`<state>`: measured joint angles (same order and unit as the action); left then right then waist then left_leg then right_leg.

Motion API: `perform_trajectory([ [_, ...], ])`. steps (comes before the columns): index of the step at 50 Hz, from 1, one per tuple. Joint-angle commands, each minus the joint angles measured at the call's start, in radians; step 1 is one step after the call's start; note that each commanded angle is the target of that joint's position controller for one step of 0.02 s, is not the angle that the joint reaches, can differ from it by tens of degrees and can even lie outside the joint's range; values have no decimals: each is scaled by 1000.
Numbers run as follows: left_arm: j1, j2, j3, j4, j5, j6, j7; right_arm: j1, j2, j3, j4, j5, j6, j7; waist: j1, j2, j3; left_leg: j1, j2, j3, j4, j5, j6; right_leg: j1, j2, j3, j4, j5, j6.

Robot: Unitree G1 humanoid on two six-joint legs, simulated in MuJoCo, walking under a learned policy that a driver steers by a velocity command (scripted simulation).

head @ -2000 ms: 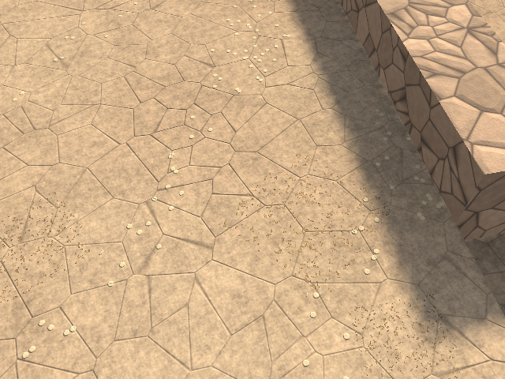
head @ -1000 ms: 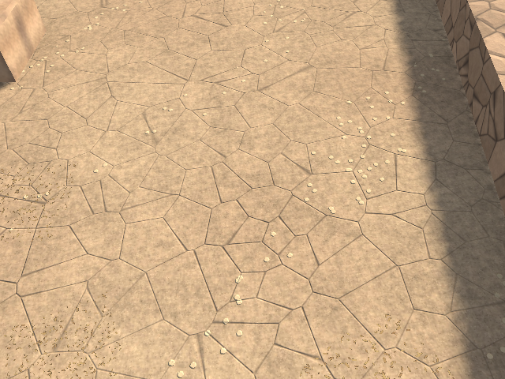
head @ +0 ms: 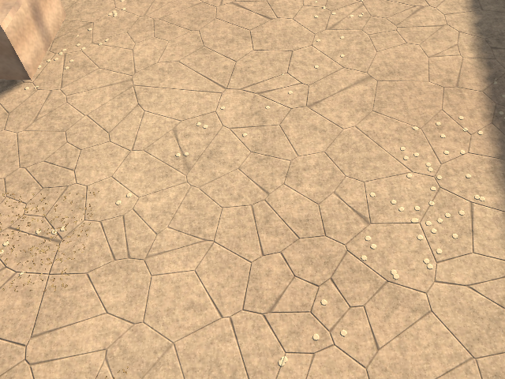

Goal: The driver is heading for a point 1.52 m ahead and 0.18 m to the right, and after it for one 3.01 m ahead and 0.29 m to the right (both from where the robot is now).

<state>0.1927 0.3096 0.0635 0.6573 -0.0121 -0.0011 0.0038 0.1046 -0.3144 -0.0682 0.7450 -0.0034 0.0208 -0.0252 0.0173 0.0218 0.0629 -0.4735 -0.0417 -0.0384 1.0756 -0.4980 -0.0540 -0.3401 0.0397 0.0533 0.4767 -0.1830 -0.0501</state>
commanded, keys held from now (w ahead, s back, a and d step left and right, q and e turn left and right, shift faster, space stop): e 0.52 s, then no key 0.20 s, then q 0.06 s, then w+q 0.22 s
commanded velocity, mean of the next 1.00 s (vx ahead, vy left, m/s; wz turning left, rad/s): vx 0.05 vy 0.00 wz -0.34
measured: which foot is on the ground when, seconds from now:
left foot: up 0.00-0.26, down 0.28-0.72, up 0.74-1.00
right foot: down 0.00-0.28, up 0.30-0.70, down 0.72-1.00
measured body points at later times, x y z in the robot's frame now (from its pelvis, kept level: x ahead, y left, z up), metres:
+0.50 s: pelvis +0.02 +0.05 +0.00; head +0.06 +0.06 +0.45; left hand +0.25 +0.29 -0.10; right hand +0.06 -0.26 -0.09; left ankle +0.06 +0.16 -0.74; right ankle -0.04 -0.08 -0.66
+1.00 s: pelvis +0.03 +0.00 +0.01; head +0.03 -0.02 +0.46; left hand +0.23 +0.21 -0.09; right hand +0.01 -0.31 -0.11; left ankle +0.09 +0.14 -0.68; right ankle -0.04 -0.08 -0.74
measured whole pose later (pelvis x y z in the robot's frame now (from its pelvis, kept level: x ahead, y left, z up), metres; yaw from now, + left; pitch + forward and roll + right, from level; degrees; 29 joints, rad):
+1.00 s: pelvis +0.03 +0.00 +0.01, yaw -19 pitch +0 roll +0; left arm 0.24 0.24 0.05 0.73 0.01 -0.04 0.03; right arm 0.26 -0.33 -0.09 0.83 0.03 0.00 -0.01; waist 0.00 0.03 0.01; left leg -0.49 0.05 -0.04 0.94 -0.28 -0.04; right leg -0.08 0.00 -0.08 0.29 -0.21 -0.03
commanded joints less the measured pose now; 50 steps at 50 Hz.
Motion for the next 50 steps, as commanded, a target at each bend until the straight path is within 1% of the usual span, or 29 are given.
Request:
perform_trajectory([
  [1, -15, 165, 49, -75, 3, 9, 17, 28, -63, -19, -56, 6, -7, -6, -25, -136, -182, -58, 12, -30, -84, 61, -42, 218, -221, 253, -101, 542, -190],
  [5, -12, 184, 59, -79, 0, 23, 33, 13, -59, -16, -54, 8, -9, -8, -10, -156, -201, 18, 2, -43, -239, 129, -57, 178, -205, 286, -94, 431, -177],
  [10, -40, 180, 60, -91, 1, 39, 30, 9, -74, -25, -62, 14, -29, 7, 1, -202, -177, 97, -10, -55, -403, 143, -34, 144, -189, 394, -85, 263, -156],
  [12, -69, 172, 58, -99, -9, 45, 31, 51, -77, -31, -52, 16, -43, 16, -27, -207, -172, 171, -12, -43, -563, 216, -10, 137, -167, 424, -50, 245, -129],
  [13, -78, 161, 54, -103, -15, 48, 34, 85, -83, -37, -40, 14, -48, 18, -47, -196, -167, 248, 1, -33, -688, 320, 8, 106, -136, 417, -21, 182, -95],
  [14, -46, 125, 43, -103, -9, 48, 35, 108, -137, -52, -40, 2, -48, 13, -33, -109, -178, 350, 134, -136, -740, 366, 56, 19, -80, 366, 75, -1, -42],
  [15, 21, 75, 31, -111, 2, 43, 31, 71, -225, -67, -54, -17, -37, 5, 33, 177, -149, 413, 347, -378, -769, 555, 185, -172, 93, 172, 279, -357, 25],
  [16, 13, 153, 55, -115, 10, 31, 31, 73, -197, -62, -62, -47, -40, 10, 0, 236, -134, 326, 462, -510, -797, 588, 318, -234, 71, 123, 516, -480, 71],
  [17, 24, 207, 76, -94, 1, 31, 31, 24, -143, -44, -82, -40, -44, 7, 14, 150, -108, 294, 423, -426, -793, 546, 316, -230, 29, 135, 637, -412, 84],
  [18, 34, 204, 81, -72, -3, 40, 32, -23, -106, -35, -87, -25, -43, 3, 28, 112, -83, 280, 350, -316, -779, 498, 268, -234, 17, 117, 685, -345, 98],
  [19, 45, 180, 78, -56, -1, 51, 36, -39, -88, -29, -94, -9, -42, -2, 23, 103, -73, 296, 303, -246, -772, 466, 238, -252, 14, 106, 726, -288, 114],
  [20, 44, 156, 72, -57, -3, 58, 34, -35, -83, -24, -91, -1, -39, -9, 12, 109, -64, 307, 289, -203, -769, 505, 239, -268, 12, 96, 762, -256, 129],
  [23, -27, 113, 55, -97, -17, 55, 26, 32, -92, -24, -77, -11, -24, -24, -36, 139, -68, 393, 273, -117, -772, 566, 261, -300, -13, 28, 667, -208, 155],
  [27, -74, 82, 35, -130, -5, 52, 13, 69, -141, -42, -68, -8, -13, -21, -71, 146, -113, 464, 324, -90, -757, 644, 287, -228, -66, -7, 474, -240, 164],
  [29, -65, 71, 27, -132, 0, 51, 7, 50, -162, -48, -68, 0, -10, -8, -64, 155, -122, 411, 324, -59, -751, 686, 288, -117, -63, -43, 370, -256, 148],
  [32, -34, 82, 30, -119, -1, 56, 2, 47, -172, -49, -55, 19, -11, 8, -52, 160, -124, 396, 332, -55, -716, 711, 283, -14, -43, -74, 200, -211, 116],
  [34, 34, 74, 31, -86, 2, 55, -3, 26, -159, -40, -43, 37, -11, 11, -5, 137, -125, 349, 308, -28, -649, 674, 236, 131, -21, -100, -57, -16, 66],
  [35, 44, 97, 35, -82, 5, 55, 0, 79, -124, -27, -16, 36, -17, 14, -5, 87, -133, 278, 276, 3, -606, 578, 170, 250, -37, -59, -154, 114, 36],
  [36, 63, 161, 45, -92, 9, 55, 11, 109, -56, -2, -21, -9, -26, 22, -31, -112, -193, 140, 195, 84, -437, 295, 70, 415, -218, 164, -144, 404, -12],
  [37, 6, 165, 32, -111, 39, 45, 11, 92, -18, 13, -45, -24, -29, 22, -43, -272, -175, 29, 106, 97, -358, -86, -1, 331, -401, 320, -129, 497, -182],
  [38, -6, 91, 13, -104, 53, 24, 4, 43, -80, -1, -41, -10, -22, 14, 7, -193, -172, 65, 133, 22, -255, -127, -25, 252, -389, 291, -149, 402, -241],
  [39, -38, 56, -1, -80, 57, 6, 1, 54, -93, -8, -29, 7, -16, 17, -16, -198, -143, 64, 137, 1, -221, -96, -28, 232, -336, 221, -156, 346, -209],
  [40, -29, 95, 15, -60, 45, -2, 1, 76, -106, -15, -7, 11, -10, 14, -8, -204, -136, 19, 125, 18, -189, -58, -28, 263, -297, 191, -183, 168, -175],
  [41, 6, 140, 31, -38, 25, -8, 4, 71, -139, -27, 0, 10, -5, 11, 21, -211, -107, -57, 113, 26, -116, -18, -29, 291, -307, 213, -221, 21, -169],
  [42, 35, 148, 33, -18, 18, -11, 11, 69, -148, -33, 3, 18, -4, 12, 30, -192, -75, -101, 113, 6, -60, 23, -20, 285, -312, 223, -260, -121, -166],
  [44, 45, 116, 26, 0, 17, -23, 22, 64, -128, -35, 4, 39, -12, 14, 33, -181, -19, -179, 105, -26, -39, 107, 1, 301, -312, 218, -328, -293, -150],
  [45, 45, 101, 24, 8, 18, -33, 26, 55, -119, -36, 3, 41, -19, 13, 34, -174, -2, -214, 107, -40, -48, 146, 8, 324, -316, 205, -345, -292, -143],
  [47, 45, 86, 25, 20, 21, -52, 31, 48, -95, -33, 2, 35, -34, 13, 30, -147, 2, -242, 114, -53, -95, 208, 16, 362, -321, 159, -363, -231, -135],
  [50, 37, 98, 36, 37, 19, -69, 28, 48, -60, -22, -6, 26, -44, 25, 25, -125, -9, -220, 136, -31, -189, 262, 10, 367, -329, 82, -376, -155, -138],
])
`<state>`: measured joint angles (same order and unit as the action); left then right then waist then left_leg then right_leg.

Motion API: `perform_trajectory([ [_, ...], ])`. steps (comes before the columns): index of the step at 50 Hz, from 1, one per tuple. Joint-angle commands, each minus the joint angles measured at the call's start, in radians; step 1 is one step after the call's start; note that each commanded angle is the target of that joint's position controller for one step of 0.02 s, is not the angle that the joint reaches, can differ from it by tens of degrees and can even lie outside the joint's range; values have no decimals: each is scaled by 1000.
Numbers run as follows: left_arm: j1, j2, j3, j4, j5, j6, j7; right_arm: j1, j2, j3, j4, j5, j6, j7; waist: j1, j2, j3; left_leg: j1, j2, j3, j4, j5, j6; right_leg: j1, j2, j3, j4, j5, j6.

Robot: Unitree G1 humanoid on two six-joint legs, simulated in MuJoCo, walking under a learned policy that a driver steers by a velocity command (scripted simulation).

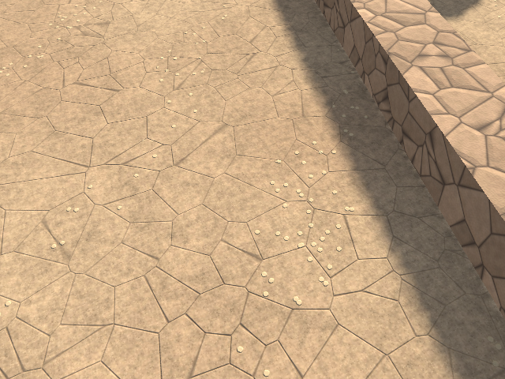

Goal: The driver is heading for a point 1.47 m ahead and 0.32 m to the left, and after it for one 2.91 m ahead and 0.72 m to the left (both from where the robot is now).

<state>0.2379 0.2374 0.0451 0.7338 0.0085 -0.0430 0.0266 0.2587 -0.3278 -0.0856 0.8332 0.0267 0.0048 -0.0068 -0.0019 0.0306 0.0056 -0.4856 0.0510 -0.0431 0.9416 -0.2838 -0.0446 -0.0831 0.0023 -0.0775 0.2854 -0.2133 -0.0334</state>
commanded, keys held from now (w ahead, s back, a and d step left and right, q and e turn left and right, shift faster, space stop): w+q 0.66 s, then w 0.08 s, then w+e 0.26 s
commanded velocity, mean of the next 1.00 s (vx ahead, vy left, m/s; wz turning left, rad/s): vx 0.45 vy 0.00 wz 0.37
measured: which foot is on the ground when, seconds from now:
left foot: up 0.00-0.24, down 0.26-0.80, up 0.82-1.00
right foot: down 0.00-0.28, up 0.30-0.76, down 0.78-1.00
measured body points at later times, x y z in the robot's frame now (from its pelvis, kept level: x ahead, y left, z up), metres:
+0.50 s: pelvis +0.18 +0.12 +0.00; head +0.20 +0.16 +0.45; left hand +0.27 +0.43 -0.10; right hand +0.32 -0.13 -0.10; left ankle +0.14 +0.18 -0.75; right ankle +0.31 -0.04 -0.67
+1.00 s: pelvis +0.48 +0.19 -0.01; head +0.51 +0.20 +0.44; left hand +0.42 +0.46 -0.12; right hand +0.73 +0.01 -0.10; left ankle +0.44 +0.33 -0.68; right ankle +0.54 +0.11 -0.75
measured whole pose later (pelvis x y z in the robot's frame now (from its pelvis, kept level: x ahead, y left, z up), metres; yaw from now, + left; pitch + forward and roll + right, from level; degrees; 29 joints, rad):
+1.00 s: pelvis +0.48 +0.19 -0.01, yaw +24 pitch +1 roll -1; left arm 0.32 0.27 0.05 0.80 -0.01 -0.09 -0.03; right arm 0.20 -0.29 -0.04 0.69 -0.01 -0.08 0.00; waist 0.04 0.03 0.05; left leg -0.53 0.05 -0.06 1.02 -0.34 0.00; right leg -0.22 0.10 0.04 0.35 -0.14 -0.07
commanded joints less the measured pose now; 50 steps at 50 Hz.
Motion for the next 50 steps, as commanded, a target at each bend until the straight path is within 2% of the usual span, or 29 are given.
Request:
perform_trajectory([
  [1, -8, 179, 60, -34, -4, -29, 3, -111, -39, -1, -100, -5, -29, 12, 46, -131, 51, -194, 50, -15, -83, 58, -1, 98, -296, 191, -189, -111, -158],
  [5, 11, 214, 78, -6, -15, -33, -11, -150, -28, 12, -136, -3, -28, 32, 56, -121, 81, -150, 64, 24, -188, 68, 19, 57, -313, 107, -192, -79, -162],
  [10, 25, 244, 94, 21, -39, -26, -28, -171, -40, 17, -177, 2, -22, 49, 47, -110, 98, -72, 51, 86, -260, 21, 86, 59, -334, 28, -130, -55, -132],
  [12, -16, 251, 93, 18, -45, -18, -28, -59, -62, -1, -154, -1, -20, 49, -33, -91, 44, 141, -22, 162, -334, 41, 127, -14, -295, -58, 51, 166, -88],
  [13, 0, 217, 79, 18, -37, -18, -29, 85, -122, -36, -113, 3, -17, 42, -97, -45, -48, 367, -81, 173, -354, 45, 159, -91, -235, -126, 291, 352, -48],
  [14, -11, 162, 54, -12, -5, -22, -27, 273, -231, -77, -77, 14, -12, 23, -174, 131, -133, 611, 47, -81, -434, -18, 236, -314, -158, -170, 676, 172, 30],
  [15, 17, 64, 22, -81, 12, -46, -26, 238, -330, -77, -115, 4, -32, 25, -80, 336, -221, 773, 269, -713, -653, -303, 415, -661, 34, 7, 974, -403, 84],
  [16, -69, 183, 43, -74, -35, -72, -33, 198, -227, -47, -139, 1, -57, 37, -130, 139, -193, 746, 305, -744, -755, -351, 399, -757, -10, 157, 1053, -342, 61],
  [17, -96, 211, 50, -88, -58, -87, -39, 157, -176, -30, -142, -6, -71, 40, -103, 122, -99, 672, 288, -622, -740, -278, 370, -798, -56, 147, 1027, -244, 25],
  [18, -86, 207, 49, -73, -40, -94, -33, 103, -141, -19, -152, -7, -75, 41, -68, 38, -52, 576, 242, -510, -716, -154, 336, -751, -98, 146, 962, -161, 12],
  [19, -77, 202, 52, -63, -11, -95, -28, 47, -118, -11, -166, -11, -72, 36, -36, 20, -23, 487, 198, -414, -716, -37, 311, -689, -124, 152, 874, -89, 16],
  [20, -64, 198, 54, -57, -3, -88, -31, 16, -104, -3, -184, -23, -71, 30, -11, 46, -17, 429, 164, -355, -735, 43, 300, -624, -134, 156, 834, -38, 21],
  [21, -57, 189, 54, -54, 1, -80, -34, 8, -107, -4, -191, -27, -74, 25, -3, 56, -18, 404, 148, -322, -748, 138, 304, -596, -124, 145, 806, -2, 34],
  [24, -105, 159, 48, -70, 8, -58, -32, 47, -128, -11, -179, -14, -80, 6, -3, 21, 7, 372, 111, -228, -760, 334, 300, -607, -91, 123, 664, 109, 78],
  [29, -296, 109, 25, -125, -6, -68, -47, 125, -134, -17, -141, -4, -70, -17, -63, 57, 50, 336, 62, -190, -748, 297, 248, -545, -23, 112, 322, 324, 99],
  [32, -369, 119, 24, -151, -13, -81, -64, 173, -135, -21, -116, 4, -63, -22, -84, 52, 61, 389, 90, -246, -708, 286, 241, -529, -6, 131, 225, 349, 79],
  [35, -349, 141, 30, -144, -13, -93, -75, 176, -129, -24, -102, 1, -50, -34, -65, 70, 53, 471, 133, -283, -649, 344, 227, -490, -8, 145, 179, 316, 45],
  [37, -269, 168, 43, -124, -10, -97, -72, 166, -127, -26, -100, -8, -43, -33, -30, 101, 16, 517, 136, -282, -565, 563, 209, -390, 11, 114, 181, 216, 10],
  [38, -163, 198, 59, -96, -9, -98, -65, 149, -124, -22, -104, -13, -40, -29, 25, 107, -59, 527, 100, -243, -441, 738, 190, -250, 36, 69, 159, 213, -21],
  [39, -26, 227, 68, -73, 0, -95, -59, 134, -102, -10, -119, -22, -37, -24, 93, 95, -186, 439, 54, -205, -241, 726, 162, -3, -29, 112, 204, 230, -75],
  [40, 116, 298, 85, -52, 17, -91, -55, 260, -22, 15, -126, -28, -43, -19, 72, -108, -366, 118, -68, -162, 119, 371, 99, 399, -255, 478, 242, 158, -229],
  [41, 185, 265, 81, 1, -9, -85, -70, 329, -4, 30, -107, -5, -53, -14, 64, -352, -433, -106, -178, -143, 370, -274, 55, 529, -378, 868, 64, -47, -328],
  [42, 122, 196, 59, -9, -36, -82, -71, 233, -91, 14, -122, 7, -65, -9, 76, -224, -276, -216, -105, -166, 441, -249, 66, 425, -350, 843, 11, -204, -288],
  [43, 51, 169, 49, -26, -32, -73, -66, 97, -114, 12, -154, 7, -75, -5, 79, -124, -144, -229, -55, -121, 415, -166, 72, 270, -306, 699, -6, -177, -252],
  [44, 4, 162, 42, -29, -20, -65, -64, 11, -105, 14, -178, -10, -89, -3, 57, -47, -39, -223, -22, -87, 342, -111, 74, 112, -262, 602, -35, -59, -238],
  [45, -14, 153, 38, -33, -11, -65, -61, -8, -100, 10, -185, -29, -96, -3, 30, -45, -16, -183, 11, -83, 262, -66, 73, 34, -229, 548, -48, 46, -227],
  [46, -17, 151, 35, -34, -4, -63, -58, 5, -82, 13, -185, -34, -101, 0, 9, -66, -15, -141, 21, -77, 218, -49, 66, -8, -201, 519, -65, 119, -227],
  [48, -2, 155, 36, -26, -17, -62, -51, 24, -46, 23, -187, -38, -101, 3, -12, -101, -25, -112, 30, -54, 104, -56, 43, -47, -178, 467, -87, 192, -243],
  [50, 16, 188, 45, -17, -28, -59, -39, -38, -19, 37, -213, -45, -101, 2, -1, -108, -3, -93, 24, -25, -45, -24, 15, -110, -168, 413, -109, 221, -249],
])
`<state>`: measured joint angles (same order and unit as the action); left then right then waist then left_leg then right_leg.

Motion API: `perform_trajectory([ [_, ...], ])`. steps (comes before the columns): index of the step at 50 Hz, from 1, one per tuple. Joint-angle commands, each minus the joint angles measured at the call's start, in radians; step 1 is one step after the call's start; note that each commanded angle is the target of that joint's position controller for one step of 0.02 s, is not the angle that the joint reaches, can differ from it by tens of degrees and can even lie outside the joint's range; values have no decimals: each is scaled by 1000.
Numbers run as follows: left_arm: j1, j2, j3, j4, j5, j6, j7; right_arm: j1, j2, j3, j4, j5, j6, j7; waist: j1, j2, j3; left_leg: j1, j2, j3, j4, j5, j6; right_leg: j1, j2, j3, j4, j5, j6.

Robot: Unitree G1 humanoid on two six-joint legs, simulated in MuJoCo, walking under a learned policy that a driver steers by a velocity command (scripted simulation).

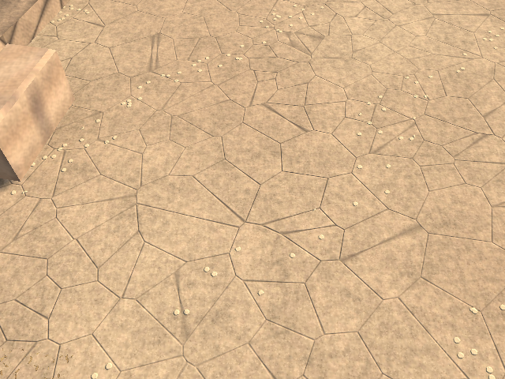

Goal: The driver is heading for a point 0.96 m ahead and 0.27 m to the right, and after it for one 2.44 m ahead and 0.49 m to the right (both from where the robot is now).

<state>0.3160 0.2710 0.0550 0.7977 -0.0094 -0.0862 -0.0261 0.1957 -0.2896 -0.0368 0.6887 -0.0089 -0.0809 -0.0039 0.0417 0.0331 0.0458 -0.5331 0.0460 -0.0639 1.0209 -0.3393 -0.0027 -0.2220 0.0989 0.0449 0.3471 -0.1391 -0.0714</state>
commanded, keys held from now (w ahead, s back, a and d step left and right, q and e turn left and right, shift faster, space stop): w+e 1.00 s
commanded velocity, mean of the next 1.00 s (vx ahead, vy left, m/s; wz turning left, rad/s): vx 0.50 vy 0.00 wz -0.51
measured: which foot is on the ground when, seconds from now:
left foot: up 0.00-0.22, down 0.24-0.76, up 0.78-1.00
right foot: down 0.00-0.24, up 0.26-0.72, down 0.74-1.00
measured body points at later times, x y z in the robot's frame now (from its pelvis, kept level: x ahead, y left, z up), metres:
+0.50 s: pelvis +0.26 +0.04 +0.00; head +0.29 +0.04 +0.45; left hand +0.49 +0.26 -0.10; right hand +0.24 -0.25 -0.11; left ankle +0.26 +0.15 -0.74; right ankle +0.30 -0.13 -0.67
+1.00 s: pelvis +0.49 -0.11 +0.00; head +0.51 -0.15 +0.45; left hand +0.72 +0.07 -0.10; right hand +0.49 -0.44 -0.09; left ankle +0.69 -0.01 -0.67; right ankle +0.46 -0.17 -0.74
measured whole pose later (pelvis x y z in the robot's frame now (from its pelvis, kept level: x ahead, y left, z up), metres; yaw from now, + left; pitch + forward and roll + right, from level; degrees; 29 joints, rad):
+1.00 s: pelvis +0.49 -0.11 +0.00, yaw -35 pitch +1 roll +1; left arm 0.32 0.29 0.06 0.68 -0.01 -0.04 -0.01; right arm 0.12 -0.32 -0.05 0.69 -0.02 -0.09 0.00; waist 0.04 0.03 0.05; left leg -0.66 0.11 -0.08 0.93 -0.18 -0.06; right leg -0.20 0.11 0.08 0.36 -0.17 -0.10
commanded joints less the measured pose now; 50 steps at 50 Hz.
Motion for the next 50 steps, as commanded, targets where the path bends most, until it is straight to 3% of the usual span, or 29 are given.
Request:
perform_trajectory([
  [1, -55, 169, 40, -77, -12, -12, 19, -16, -46, -4, -78, -10, -17, 1, -33, -107, -37, -16, 22, 2, -202, 101, -34, 0, -248, 263, -174, 135, -199],
  [4, -4, 189, 48, -63, -18, 4, 30, -125, -46, -1, -98, 2, -27, 10, 11, -104, -28, 82, -25, 10, -392, 330, -53, -53, -214, 227, -161, 109, -156],
  [7, 52, 187, 48, -51, -26, 20, 35, -182, -72, -11, -118, 15, -34, 16, 23, -111, -34, 140, -47, -14, -487, 364, -53, -18, -229, 279, -106, 31, -127],
  [9, 55, 188, 50, -52, -24, 28, 38, -174, -98, -25, -122, 21, -40, 15, 1, -128, -39, 194, -46, -23, -528, 316, -33, 11, -244, 331, -51, -13, -103],
  [11, 43, 154, 41, -61, -18, 34, 37, -64, -127, -46, -94, 18, -44, 8, -67, -132, -77, 366, -30, -10, -587, 266, 10, -21, -199, 326, 68, -8, -61],
  [12, 32, 99, 21, -77, -6, 30, 33, 63, -172, -63, -81, 4, -46, 0, -131, -74, -175, 559, 89, -112, -585, 210, 66, -100, -144, 267, 285, -58, -25],
  [13, 122, 19, -3, -102, -7, 20, 34, 169, -255, -83, -67, -9, -32, -6, -122, 173, -311, 851, 314, -433, -620, 110, 182, -357, -20, 122, 606, -378, 38],
  [14, 161, 77, 3, -118, -36, 16, 37, 205, -235, -84, -35, 2, -20, 6, -108, 294, -315, 859, 402, -718, -710, -148, 257, -547, -61, 93, 812, -473, 52],
  [15, 96, 153, 24, -106, -41, 22, 40, 156, -154, -64, -47, 7, -20, 8, -122, 153, -186, 753, 349, -618, -739, -206, 225, -589, -110, 116, 893, -378, 59],
  [16, 33, 163, 30, -114, -30, 29, 40, 108, -116, -52, -49, 7, -19, 9, -115, 91, -107, 653, 302, -461, -744, -93, 194, -580, -137, 91, 899, -296, 65],
  [17, 7, 151, 31, -119, -20, 35, 38, 64, -88, -42, -46, 1, -18, 11, -94, 66, -65, 569, 257, -355, -767, 26, 181, -550, -162, 84, 870, -236, 72],
  [18, -7, 137, 34, -127, -17, 40, 33, 37, -72, -38, -38, -5, -19, 10, -74, 83, -37, 510, 227, -274, -791, 110, 174, -522, -187, 82, 837, -197, 76],
  [20, -21, 97, 27, -140, -20, 52, 23, 27, -75, -43, -24, -4, -28, 8, -60, 93, -23, 446, 203, -165, -835, 216, 176, -479, -205, 58, 802, -151, 84],
  [23, -78, 72, 18, -176, -12, 59, 16, 40, -111, -58, 5, 3, -36, 5, -60, 50, -13, 448, 217, -67, -868, 336, 200, -507, -215, 53, 694, -74, 100],
  [28, -211, 54, 3, -217, -12, 47, -14, 62, -160, -70, 41, 11, -24, -2, -101, 20, 11, 470, 199, 101, -876, 407, 173, -446, -200, -7, 420, 145, 81],
  [32, -308, 69, 4, -267, -16, 49, -33, 112, -195, -81, 76, 30, -6, -3, -117, 19, 38, 561, 230, 162, -841, 468, 143, -430, -179, -54, 309, 101, 37],
  [34, -300, 94, 16, -281, -12, 53, -38, 115, -221, -88, 81, 37, 7, -6, -90, 38, 11, 605, 235, 202, -745, 721, 122, -359, -134, -101, 282, 7, -1],
  [35, -254, 118, 29, -277, -8, 57, -37, 115, -237, -93, 81, 41, 15, -10, -57, 56, -32, 613, 230, 224, -647, 897, 110, -274, -95, -132, 280, -42, -24],
  [36, -131, 156, 53, -249, -9, 62, -33, 106, -242, -93, 78, 44, 23, -14, 19, 48, -101, 577, 208, 256, -474, 997, 89, -102, -51, -154, 236, -28, -56],
  [37, 44, 216, 87, -202, -13, 70, -17, 117, -215, -81, 70, 37, 22, -19, 102, 13, -191, 420, 170, 273, -233, 899, 52, 179, -39, -111, 203, 13, -96],
  [38, 101, 337, 111, -192, -22, 74, 4, 200, -92, -39, 21, -14, 9, -10, 44, -248, -285, -9, 48, 263, 147, 97, -10, 559, -307, 338, 199, 3, -236],
  [39, 106, 325, 97, -230, -21, 58, -2, 170, -91, -23, -7, -5, -26, 2, 50, -249, -463, -204, -82, 29, 348, -282, -26, 678, -448, 805, 7, -216, -368],
  [40, 88, 249, 74, -218, -11, 43, -10, 44, -177, -47, -32, 40, -46, 12, 91, -138, -345, -304, -24, -37, 368, -193, -7, 602, -419, 691, -48, -226, -300],
  [41, 45, 221, 65, -211, -9, 34, -9, 7, -168, -41, -48, 48, -58, 12, 60, -112, -219, -307, 13, -20, 296, -100, 8, 457, -379, 560, -56, -168, -265],
  [42, -25, 192, 55, -218, -9, 31, -7, 12, -159, -40, -34, 25, -60, 4, 10, -47, -146, -248, 50, -19, 212, -36, 2, 307, -336, 456, -58, -61, -234],
  [43, -75, 168, 46, -230, -1, 30, -4, 30, -168, -47, -27, 6, -52, -1, -30, -64, -113, -170, 74, -24, 145, 7, -7, 193, -302, 385, -74, 43, -221],
  [45, -111, 160, 43, -236, 8, 26, 4, 54, -152, -47, -19, -5, -31, 1, -65, -89, -98, -90, 76, -14, 89, 48, -32, 78, -270, 333, -111, 150, -227],
  [47, -92, 173, 46, -217, 4, 22, 15, 36, -125, -40, -23, -10, -17, -1, -66, -80, -81, -74, 63, 4, 10, 103, -61, 8, -248, 272, -123, 219, -230],
  [50, -47, 189, 51, -187, -4, 26, 32, -85, -88, -24, -54, -10, -15, 0, -25, -89, -46, -70, 32, 6, -212, 294, -80, -28, -202, 219, -119, 172, -189],
])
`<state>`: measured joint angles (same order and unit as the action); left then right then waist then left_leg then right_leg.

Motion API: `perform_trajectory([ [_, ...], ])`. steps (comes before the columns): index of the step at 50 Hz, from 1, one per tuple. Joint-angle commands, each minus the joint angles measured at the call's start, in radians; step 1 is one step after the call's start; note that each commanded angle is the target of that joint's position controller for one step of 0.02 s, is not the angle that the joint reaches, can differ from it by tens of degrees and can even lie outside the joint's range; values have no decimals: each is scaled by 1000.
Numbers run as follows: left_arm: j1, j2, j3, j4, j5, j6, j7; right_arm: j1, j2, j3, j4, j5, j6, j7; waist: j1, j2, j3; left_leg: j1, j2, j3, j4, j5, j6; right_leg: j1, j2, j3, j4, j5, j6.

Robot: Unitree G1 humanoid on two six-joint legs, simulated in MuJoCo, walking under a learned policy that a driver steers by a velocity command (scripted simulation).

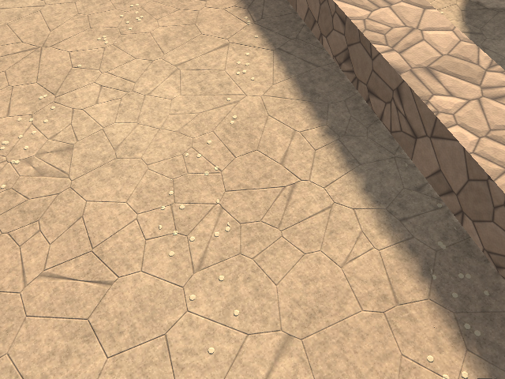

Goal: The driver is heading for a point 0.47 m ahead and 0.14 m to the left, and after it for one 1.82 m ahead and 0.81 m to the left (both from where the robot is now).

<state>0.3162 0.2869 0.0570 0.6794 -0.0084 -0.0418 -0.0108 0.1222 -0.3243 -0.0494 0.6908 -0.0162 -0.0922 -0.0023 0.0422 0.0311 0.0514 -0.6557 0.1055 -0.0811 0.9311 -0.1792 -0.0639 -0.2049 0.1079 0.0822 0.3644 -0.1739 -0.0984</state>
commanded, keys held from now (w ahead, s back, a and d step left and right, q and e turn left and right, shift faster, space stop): w+q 1.00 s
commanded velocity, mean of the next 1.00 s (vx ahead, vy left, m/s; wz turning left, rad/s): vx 0.50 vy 0.00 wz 0.32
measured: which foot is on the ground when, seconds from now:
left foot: up 0.00-0.24, down 0.26-0.74, up 0.76-1.00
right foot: down 0.00-0.28, up 0.30-0.72, down 0.74-1.00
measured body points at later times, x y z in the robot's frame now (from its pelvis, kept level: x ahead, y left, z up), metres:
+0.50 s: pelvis +0.29 +0.08 +0.00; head +0.32 +0.10 +0.45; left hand +0.43 +0.36 -0.10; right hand +0.38 -0.19 -0.11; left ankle +0.28 +0.15 -0.75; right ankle +0.39 -0.09 -0.68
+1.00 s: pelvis +0.56 +0.08 +0.00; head +0.59 +0.09 +0.45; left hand +0.52 +0.37 -0.11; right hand +0.81 -0.12 -0.10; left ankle +0.56 +0.25 -0.67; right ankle +0.59 -0.02 -0.75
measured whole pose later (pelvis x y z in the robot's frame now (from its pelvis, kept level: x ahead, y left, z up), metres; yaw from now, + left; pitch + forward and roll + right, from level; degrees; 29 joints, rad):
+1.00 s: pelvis +0.56 +0.08 +0.00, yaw +25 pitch +1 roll -2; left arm 0.28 0.27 0.06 0.78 0.01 -0.10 -0.01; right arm 0.23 -0.33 -0.07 0.67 0.02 -0.01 0.00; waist 0.04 0.06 0.03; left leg -0.64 0.08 -0.07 1.05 -0.25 -0.02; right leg -0.12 0.04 -0.09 0.31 -0.20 -0.04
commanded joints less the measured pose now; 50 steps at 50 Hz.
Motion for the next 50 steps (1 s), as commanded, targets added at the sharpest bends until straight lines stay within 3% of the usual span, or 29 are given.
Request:
perform_trajectory([
  [1, -41, 165, 45, -59, -6, -17, 20, -33, -41, -6, -55, 2, -7, 5, -14, -100, -53, 77, -37, 30, -206, 204, -18, -43, -199, 153, -135, 173, -144],
  [4, 18, 164, 39, -17, -7, -22, 19, -109, -33, 4, -61, 20, -19, 27, 37, -114, -35, 141, -49, 45, -333, 347, 2, -20, -229, 144, -142, 97, -124],
  [8, 69, 177, 41, 32, -3, -18, 15, -159, -66, -4, -91, 28, -23, 43, 52, -119, 4, 49, -48, 41, -399, 215, 74, 165, -322, 179, -90, 165, -113],
  [10, 65, 185, 45, 48, -3, -11, 17, -127, -76, -8, -92, 32, -22, 49, 30, -129, 4, 69, -62, 57, -415, 115, 113, 232, -342, 164, -48, 299, -92],
  [11, 45, 190, 45, 47, -3, -8, 19, -69, -90, -17, -79, 30, -21, 48, -5, -129, -29, 154, -91, 84, -432, 86, 137, 243, -325, 131, 20, 471, -75],
  [12, 31, 180, 40, 45, 2, -3, 21, 50, -117, -35, -45, 26, -21, 45, -67, -105, -114, 321, -125, 111, -453, 117, 168, 232, -276, 75, 168, 640, -52],
  [13, 33, 155, 26, 25, 17, -1, 29, 199, -165, -50, -20, 21, -19, 42, -128, -44, -248, 579, -29, -21, -421, 191, 224, 108, -230, 23, 406, 553, -16],
  [14, 143, 88, 5, -2, 20, -18, 26, 280, -262, -76, -13, 17, -13, 44, -92, 193, -365, 929, 180, -475, -479, 56, 394, -275, -67, -58, 783, 88, 79],
  [15, 111, 108, 1, -4, 17, -38, 19, 309, -186, -60, 3, 44, -8, 51, -115, 225, -371, 1009, 224, -726, -630, -167, 421, -474, -32, 29, 892, -358, 92],
  [16, 12, 166, 14, -24, -12, -54, 7, 255, -134, -43, -9, 44, -4, 46, -126, 130, -225, 909, 210, -625, -651, -255, 372, -563, -94, 60, 931, -302, 80],
  [17, -64, 159, 10, -40, -16, -65, 3, 207, -121, -39, -26, 30, 3, 41, -120, 37, -140, 782, 169, -517, -663, -204, 345, -558, -130, 40, 894, -233, 72],
  [18, -104, 149, 11, -50, 3, -72, 2, 175, -107, -33, -31, 24, 9, 39, -98, -16, -67, 670, 130, -436, -683, -106, 335, -547, -157, 24, 813, -187, 76],
  [19, -98, 144, 16, -51, 20, -72, 5, 156, -93, -27, -39, 17, 9, 34, -69, -3, -58, 606, 97, -382, -699, -9, 323, -492, -181, 26, 741, -142, 82],
  [22, -72, 112, 11, -46, 31, -61, 9, 147, -101, -30, -43, 22, 11, 21, -39, 49, -70, 522, 51, -293, -722, 175, 336, -427, -178, -5, 630, -101, 128],
  [27, -246, 64, -6, -82, 24, -61, 12, 212, -138, -45, -8, 37, 25, -8, -90, 46, -42, 435, -14, -202, -714, 215, 288, -361, -131, -18, 306, 173, 173],
  [32, -367, 81, 0, -108, 5, -79, -8, 289, -132, -47, 25, 48, 48, -20, -123, 55, -40, 498, 7, -289, -643, 145, 259, -282, -86, 6, 134, 235, 157],
  [35, -327, 116, 18, -98, 0, -91, -10, 271, -134, -54, 23, 45, 60, -25, -84, 93, -45, 557, 33, -362, -564, 183, 238, -206, -88, 16, 85, 129, 117],
  [36, -251, 135, 30, -78, 1, -94, -4, 252, -121, -50, 16, 43, 62, -23, -40, 95, -77, 544, 8, -351, -502, 235, 218, -92, -90, -2, 41, 135, 90],
  [37, -139, 167, 45, -60, 13, -98, 3, 238, -83, -37, 2, 36, 60, -18, 17, 70, -177, 486, -41, -307, -342, 245, 189, 115, -161, 40, 53, 132, 42],
  [38, 22, 226, 60, -46, 19, -92, 13, 257, -24, -16, -20, 13, 57, -17, 67, -66, -332, 340, -122, -204, -60, -2, 151, 386, -341, 229, 78, 79, -18],
  [39, 61, 267, 71, -7, 19, -76, 4, 400, 9, -2, -46, 49, 48, -15, -10, -396, -397, -2, -214, -109, 205, -439, 103, 606, -531, 673, -10, -145, -168],
  [40, 18, 163, 50, -29, 2, -71, 1, 372, -99, -22, -12, 59, 50, -19, 12, -242, -285, -99, -121, -124, 311, -385, 89, 517, -515, 667, -50, -317, -138],
  [41, -21, 114, 37, -33, 2, -67, 5, 261, -140, -36, -24, 51, 55, -17, 36, -149, -160, -113, -93, -96, 325, -287, 80, 393, -465, 495, -66, -266, -96],
  [42, -62, 104, 30, -32, 10, -64, 4, 214, -125, -37, -32, 42, 58, -17, 18, -85, -94, -83, -62, -70, 307, -218, 69, 280, -421, 379, -90, -131, -79],
  [43, -86, 87, 25, -21, 14, -62, 4, 182, -111, -40, -45, 33, 58, -13, 4, -86, -48, -71, -38, -65, 268, -175, 64, 207, -388, 299, -113, -35, -77],
  [45, -100, 78, 23, -5, 20, -68, 6, 189, -69, -36, -55, 45, 65, -2, -23, -138, -35, -17, -6, -41, 233, -136, 60, 125, -349, 179, -161, 49, -72],
  [47, -99, 94, 30, 15, 12, -75, 4, 161, -40, -29, -74, 43, 73, 3, -27, -130, -22, -37, 9, -24, 191, -106, 49, 101, -353, 106, -197, 113, -92],
  [50, -96, 130, 41, 41, 13, -74, 6, 106, -27, -22, -100, 38, 70, 11, -22, -100, -15, -71, 20, -16, 67, 9, 37, 121, -358, 10, -217, 223, -104],
])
